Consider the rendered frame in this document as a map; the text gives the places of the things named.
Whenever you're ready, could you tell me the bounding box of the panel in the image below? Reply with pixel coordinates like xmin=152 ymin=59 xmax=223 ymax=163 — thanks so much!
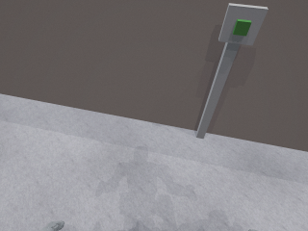
xmin=196 ymin=3 xmax=269 ymax=139

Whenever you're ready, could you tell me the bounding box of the button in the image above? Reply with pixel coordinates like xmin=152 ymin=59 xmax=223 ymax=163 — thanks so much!
xmin=233 ymin=19 xmax=252 ymax=37

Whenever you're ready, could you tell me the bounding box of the left robot hand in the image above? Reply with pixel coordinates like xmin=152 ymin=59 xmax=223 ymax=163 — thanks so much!
xmin=39 ymin=220 xmax=64 ymax=231

